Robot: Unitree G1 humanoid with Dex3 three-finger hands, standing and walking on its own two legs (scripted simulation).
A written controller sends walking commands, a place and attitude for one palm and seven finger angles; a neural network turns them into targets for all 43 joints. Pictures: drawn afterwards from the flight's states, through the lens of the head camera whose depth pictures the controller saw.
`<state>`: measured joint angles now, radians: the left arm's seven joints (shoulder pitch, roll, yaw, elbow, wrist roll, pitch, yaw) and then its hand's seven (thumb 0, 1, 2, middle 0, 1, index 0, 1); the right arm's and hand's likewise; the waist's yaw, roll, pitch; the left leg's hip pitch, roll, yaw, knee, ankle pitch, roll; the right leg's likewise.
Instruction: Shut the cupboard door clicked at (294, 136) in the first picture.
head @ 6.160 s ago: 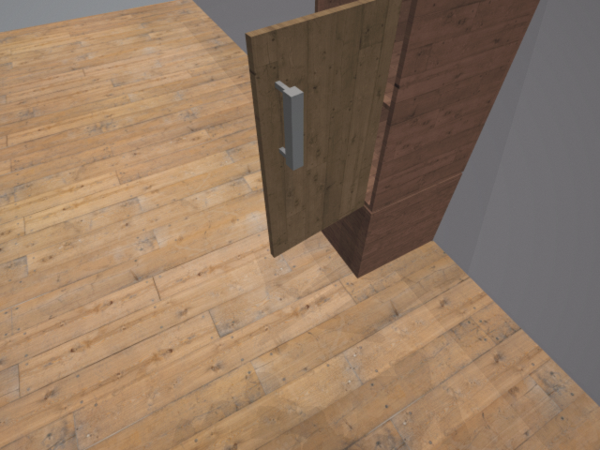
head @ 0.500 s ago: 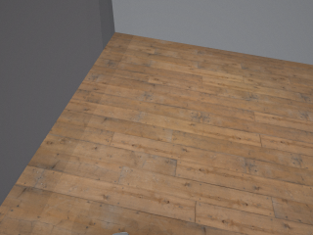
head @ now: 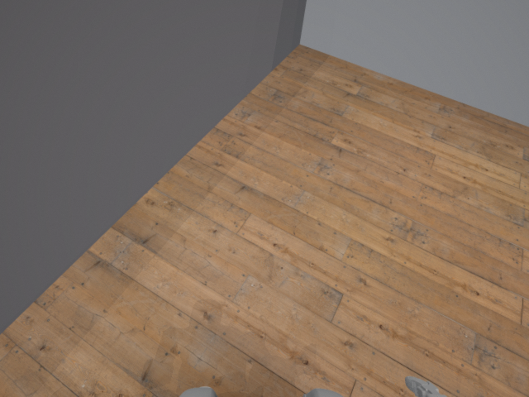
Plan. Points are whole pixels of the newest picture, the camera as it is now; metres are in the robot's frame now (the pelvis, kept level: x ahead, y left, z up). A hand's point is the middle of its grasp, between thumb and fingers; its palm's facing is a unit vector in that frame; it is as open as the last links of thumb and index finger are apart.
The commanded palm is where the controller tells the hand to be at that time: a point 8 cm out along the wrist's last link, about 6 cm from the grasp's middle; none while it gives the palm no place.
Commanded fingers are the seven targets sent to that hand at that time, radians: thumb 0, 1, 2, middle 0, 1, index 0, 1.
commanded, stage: walk to a spot facing it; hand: left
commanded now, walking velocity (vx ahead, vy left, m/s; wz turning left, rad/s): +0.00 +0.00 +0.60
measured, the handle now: out of the picture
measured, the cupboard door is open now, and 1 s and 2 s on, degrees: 97 97 97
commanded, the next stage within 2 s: none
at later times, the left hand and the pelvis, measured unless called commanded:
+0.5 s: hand out of the picture +0.02 +0.16 -0.17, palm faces +0.35 -0.91 -0.20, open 7.4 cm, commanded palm none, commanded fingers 0.00 0.90 0.90 -0.20 -0.30 -0.20 -0.30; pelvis +0.03 -0.04 +0.00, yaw +20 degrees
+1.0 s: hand out of the picture +0.02 +0.14 -0.14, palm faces +0.58 -0.77 -0.26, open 7.4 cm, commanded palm none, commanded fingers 0.00 0.90 0.90 -0.20 -0.30 -0.20 -0.30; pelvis +0.07 -0.08 +0.01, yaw +38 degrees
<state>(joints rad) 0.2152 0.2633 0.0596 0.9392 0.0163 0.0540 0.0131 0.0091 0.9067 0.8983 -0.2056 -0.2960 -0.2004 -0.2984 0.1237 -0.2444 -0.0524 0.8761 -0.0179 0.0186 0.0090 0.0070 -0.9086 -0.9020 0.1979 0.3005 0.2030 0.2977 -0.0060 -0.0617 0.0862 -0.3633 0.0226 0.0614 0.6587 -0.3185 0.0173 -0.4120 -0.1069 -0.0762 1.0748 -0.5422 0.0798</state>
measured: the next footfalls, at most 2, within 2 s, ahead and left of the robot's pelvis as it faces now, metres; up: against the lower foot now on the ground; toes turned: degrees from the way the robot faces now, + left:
right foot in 0.18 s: +0.08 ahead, -0.17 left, +0.00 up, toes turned +5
left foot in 0.50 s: +0.04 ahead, +0.07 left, +0.00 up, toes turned +25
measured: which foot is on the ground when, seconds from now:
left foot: down 0.00-0.18, up 0.20-0.48, down 0.50-0.86, up 0.88-1.00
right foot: up 0.00-0.16, down 0.18-0.50, up 0.52-0.84, down 0.86-1.00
